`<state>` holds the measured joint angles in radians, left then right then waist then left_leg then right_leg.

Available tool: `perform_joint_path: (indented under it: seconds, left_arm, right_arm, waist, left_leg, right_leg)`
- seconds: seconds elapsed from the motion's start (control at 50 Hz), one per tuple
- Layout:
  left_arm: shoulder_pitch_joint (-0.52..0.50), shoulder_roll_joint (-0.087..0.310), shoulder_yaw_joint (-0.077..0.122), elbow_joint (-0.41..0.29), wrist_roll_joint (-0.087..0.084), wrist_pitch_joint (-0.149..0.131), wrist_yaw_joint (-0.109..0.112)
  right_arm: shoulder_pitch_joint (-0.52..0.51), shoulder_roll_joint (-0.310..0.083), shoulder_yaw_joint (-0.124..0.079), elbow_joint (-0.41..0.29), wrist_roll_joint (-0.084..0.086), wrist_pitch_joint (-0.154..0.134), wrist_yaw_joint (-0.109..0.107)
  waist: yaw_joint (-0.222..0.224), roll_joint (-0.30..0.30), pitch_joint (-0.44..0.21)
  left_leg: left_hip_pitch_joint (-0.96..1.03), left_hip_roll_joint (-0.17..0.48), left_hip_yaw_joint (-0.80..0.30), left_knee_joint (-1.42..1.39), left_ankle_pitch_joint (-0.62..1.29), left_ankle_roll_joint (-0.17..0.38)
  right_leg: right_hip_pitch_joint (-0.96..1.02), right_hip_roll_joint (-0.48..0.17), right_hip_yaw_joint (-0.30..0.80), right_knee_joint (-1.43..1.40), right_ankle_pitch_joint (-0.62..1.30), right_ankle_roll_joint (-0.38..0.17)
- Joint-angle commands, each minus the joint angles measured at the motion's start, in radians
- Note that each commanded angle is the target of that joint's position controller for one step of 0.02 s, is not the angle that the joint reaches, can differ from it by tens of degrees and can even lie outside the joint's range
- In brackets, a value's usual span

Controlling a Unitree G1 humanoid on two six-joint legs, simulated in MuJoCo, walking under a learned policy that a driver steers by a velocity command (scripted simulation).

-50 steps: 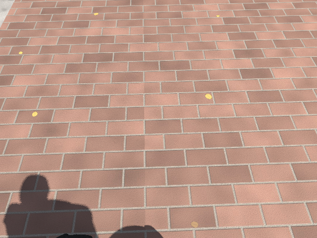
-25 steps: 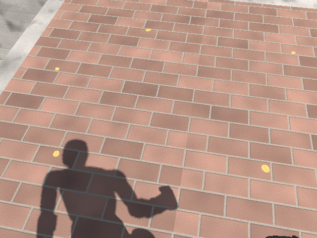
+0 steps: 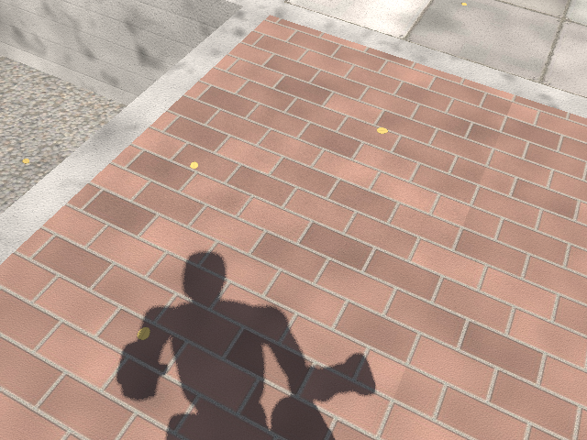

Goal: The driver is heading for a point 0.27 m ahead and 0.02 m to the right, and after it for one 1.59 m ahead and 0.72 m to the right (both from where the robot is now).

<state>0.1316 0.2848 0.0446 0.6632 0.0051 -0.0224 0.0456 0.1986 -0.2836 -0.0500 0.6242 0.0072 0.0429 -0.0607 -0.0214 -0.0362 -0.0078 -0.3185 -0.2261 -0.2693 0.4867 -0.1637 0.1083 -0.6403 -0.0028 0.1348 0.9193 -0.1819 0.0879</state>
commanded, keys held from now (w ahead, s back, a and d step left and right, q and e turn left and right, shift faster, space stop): w+shift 0.06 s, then w+e+shift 0.74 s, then w+shift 0.14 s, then w+q+shift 0.06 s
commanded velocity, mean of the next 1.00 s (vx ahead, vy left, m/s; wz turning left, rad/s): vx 0.83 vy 0.00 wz -0.56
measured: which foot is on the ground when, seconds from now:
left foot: down 0.00-0.22, up 0.24-0.58, down 0.60-1.00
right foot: up 0.00-0.18, down 0.20-0.60, up 0.62-1.00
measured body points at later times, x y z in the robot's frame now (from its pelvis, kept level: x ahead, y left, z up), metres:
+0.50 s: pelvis +0.26 -0.11 +0.00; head +0.28 -0.14 +0.45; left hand +0.24 +0.18 -0.10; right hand +0.44 -0.39 -0.07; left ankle +0.42 +0.01 -0.69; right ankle +0.09 -0.18 -0.74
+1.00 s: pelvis +0.65 -0.28 -0.03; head +0.67 -0.31 +0.42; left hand +1.01 -0.29 -0.06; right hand +0.40 -0.44 -0.15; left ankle +0.51 -0.03 -0.73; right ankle +0.74 -0.46 -0.72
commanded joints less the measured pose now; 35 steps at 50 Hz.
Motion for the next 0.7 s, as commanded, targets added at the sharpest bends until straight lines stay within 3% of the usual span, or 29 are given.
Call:
perform_joint_path:
  seconds: [0.02,0.08,0.14,0.16,0.18,0.2,0.22,0.24,0.26,0.28,0.3,0.36,0.46,0.5,0.54,0.56,0.58,0.6,0.62,0.64,0.66,0.68,0.7]
  left_arm:
    - [-0.099,0.072,0.014,-0.105,-0.009,-0.05,-0.023]
    - [-0.091,0.092,0.021,-0.097,-0.021,-0.088,-0.038]
    - [-0.059,0.085,0.015,-0.083,-0.042,-0.105,-0.052]
    - [-0.004,0.063,0.009,-0.067,0.044,-0.052,-0.068]
    - [0.054,0.068,0.016,-0.051,0.048,-0.035,-0.07]
    - [0.155,0.086,0.022,-0.026,0.04,-0.035,-0.07]
    - [0.32,0.151,0.04,0.008,0.041,-0.043,-0.065]
    - [0.406,0.269,0.079,0.034,0.029,-0.042,-0.071]
    - [0.429,0.236,0.081,0.042,0.015,-0.04,-0.085]
    - [0.4,0.205,0.075,0.034,0.012,-0.042,-0.089]
    - [0.389,0.193,0.074,0.035,0.015,-0.042,-0.086]
    - [0.373,0.158,0.061,0.056,0.0,-0.043,-0.067]
    - [0.376,0.162,0.068,0.092,-0.003,-0.04,-0.06]
    - [0.386,0.17,0.072,0.108,-0.008,-0.043,-0.057]
    - [0.344,0.19,0.077,0.106,-0.013,-0.048,-0.053]
    - [0.329,0.212,0.081,0.105,-0.015,-0.054,-0.053]
    - [0.297,0.233,0.086,0.101,-0.017,-0.059,-0.058]
    - [0.272,0.2,0.077,0.086,-0.017,-0.073,-0.064]
    - [0.338,0.037,0.037,0.051,-0.045,-0.082,-0.058]
    - [0.317,0.08,0.026,0.03,-0.036,-0.062,-0.056]
    - [0.22,0.123,0.035,0.036,-0.006,-0.047,-0.059]
    - [0.174,0.124,0.035,0.038,0.017,-0.038,-0.072]
    - [0.143,0.106,0.033,0.037,0.026,-0.029,-0.085]
  right_arm:
    - [0.053,-0.127,-0.028,-0.054,-0.001,-0.03,0.021]
    - [0.064,-0.143,-0.027,-0.05,-0.003,-0.062,0.049]
    - [0.079,-0.149,-0.022,-0.037,0.001,-0.088,0.069]
    - [0.11,-0.192,-0.037,-0.01,-0.066,-0.086,0.082]
    - [0.097,-0.167,-0.033,-0.01,-0.068,-0.09,0.082]
    - [0.076,-0.133,-0.024,-0.017,-0.065,-0.098,0.075]
    - [0.023,-0.078,-0.007,-0.042,-0.06,-0.112,0.068]
    - [-0.031,-0.075,-0.001,-0.092,-0.049,-0.13,0.072]
    - [-0.097,-0.113,-0.008,-0.105,-0.065,-0.138,0.068]
    - [-0.13,-0.11,-0.007,-0.104,-0.071,-0.145,0.074]
    - [-0.132,-0.103,-0.001,-0.098,-0.075,-0.15,0.082]
    - [-0.142,-0.09,0.01,-0.097,-0.083,-0.132,0.105]
    - [-0.294,-0.065,0.039,-0.143,-0.058,-0.115,0.115]
    - [-0.324,-0.068,0.043,-0.158,-0.046,-0.119,0.111]
    - [-0.247,-0.101,0.032,-0.137,-0.038,-0.122,0.096]
    - [-0.145,-0.138,0.015,-0.105,-0.038,-0.124,0.082]
    - [0.021,-0.176,-0.004,-0.059,-0.041,-0.126,0.065]
    - [0.215,-0.232,-0.031,-0.03,-0.051,-0.13,0.038]
    - [0.33,-0.306,-0.053,-0.023,-0.09,-0.132,0.023]
    - [0.24,-0.293,-0.054,-0.027,-0.075,-0.12,0.024]
    - [0.146,-0.202,-0.038,-0.032,-0.068,-0.115,0.026]
    - [0.134,-0.149,-0.026,-0.014,-0.066,-0.117,0.031]
    - [0.136,-0.128,-0.021,0.005,-0.07,-0.121,0.033]
  waist:
    - [-0.058,0.189,-0.055]
    - [-0.076,0.182,-0.013]
    - [-0.08,0.169,0.02]
    - [-0.042,0.156,0.015]
    - [-0.013,0.123,0.03]
    - [0.04,0.081,0.01]
    - [0.127,-0.065,-0.026]
    - [0.152,-0.259,-0.006]
    - [0.158,-0.153,0.046]
    - [0.147,-0.062,0.059]
    - [0.135,-0.026,0.045]
    - [0.097,-0.062,0.073]
    - [0.117,-0.087,0.095]
    - [0.12,-0.105,0.078]
    - [0.065,-0.097,0.035]
    - [0.015,-0.074,-0.029]
    - [-0.076,-0.022,-0.123]
    - [-0.167,0.022,-0.237]
    - [-0.15,0.275,-0.412]
    - [-0.098,0.326,-0.395]
    - [-0.089,0.205,-0.207]
    - [-0.083,0.109,-0.109]
    - [-0.068,0.085,-0.041]
  left_leg:
    - [0.155,0.326,-0.341,-0.202,-0.386,0.125]
    - [0.163,0.35,-0.322,-0.216,-0.395,0.144]
    - [0.146,0.38,-0.277,-0.225,-0.397,0.146]
    - [0.088,0.325,-0.204,-0.216,-0.43,0.112]
    - [0.019,0.307,-0.153,-0.184,-0.422,0.089]
    - [-0.072,0.288,-0.094,-0.099,-0.386,0.061]
    - [-0.21,0.222,0.054,0.167,-0.26,0.016]
    - [-0.523,0.12,0.245,0.386,-0.262,-0.04]
    - [-0.653,0.156,0.191,0.5,-0.283,-0.054]
    - [-0.662,0.195,0.162,0.553,-0.212,-0.07]
    - [-0.63,0.215,0.172,0.567,-0.178,-0.086]
    - [-0.533,0.242,0.213,0.488,-0.15,-0.12]
    - [-0.35,0.188,0.293,0.237,-0.005,-0.152]
    - [-0.22,0.173,0.294,0.14,0.065,-0.144]
    - [-0.008,0.157,0.283,0.068,0.078,-0.125]
    - [0.15,0.138,0.287,0.059,0.028,-0.107]
    - [0.359,0.159,0.272,0.049,0.005,-0.087]
    - [0.609,0.292,0.16,0.06,-0.167,-0.058]
    - [0.844,0.634,-0.308,-0.071,-0.651,0.02]
    - [0.724,0.706,-0.629,-0.214,-0.821,0.059]
    - [0.575,0.647,-0.489,-0.211,-0.748,0.052]
    - [0.47,0.609,-0.324,-0.209,-0.57,0.049]
    - [0.385,0.573,-0.207,-0.237,-0.413,0.04]
  right_leg:
    - [-0.033,-0.032,-0.014,-0.117,0.006,-0.023]
    - [0.056,-0.024,-0.058,-0.263,-0.057,-0.067]
    - [0.157,-0.015,-0.092,-0.347,-0.092,-0.122]
    - [0.267,0.032,-0.151,-0.416,-0.152,-0.142]
    - [0.382,0.044,-0.146,-0.435,-0.14,-0.162]
    - [0.531,0.026,-0.084,-0.44,-0.174,-0.187]
    - [0.71,-0.113,0.151,-0.55,-0.348,-0.241]
    - [0.873,-0.281,0.589,-0.705,-0.562,-0.355]
    - [0.878,-0.316,0.715,-0.717,-0.545,-0.378]
    - [0.855,-0.277,0.622,-0.685,-0.471,-0.371]
    - [0.815,-0.234,0.534,-0.685,-0.418,-0.36]
    - [0.666,-0.146,0.409,-0.746,-0.285,-0.342]
    - [0.494,-0.053,0.309,-0.751,0.045,-0.329]
    - [0.464,-0.072,0.327,-0.743,0.196,-0.311]
    - [0.43,-0.083,0.323,-0.677,0.387,-0.27]
    - [0.416,-0.071,0.303,-0.56,0.561,-0.245]
    - [0.369,-0.025,0.254,-0.346,0.646,-0.216]
    - [0.227,0.028,0.213,-0.07,0.494,-0.201]
    - [0.003,0.127,0.099,0.276,-0.198,-0.193]
    - [-0.099,0.083,0.019,0.425,-0.271,-0.2]
    - [-0.15,0.017,-0.012,0.44,-0.174,-0.206]
    - [-0.152,-0.025,-0.032,0.414,-0.13,-0.204]
    - [-0.142,-0.051,-0.043,0.39,-0.118,-0.199]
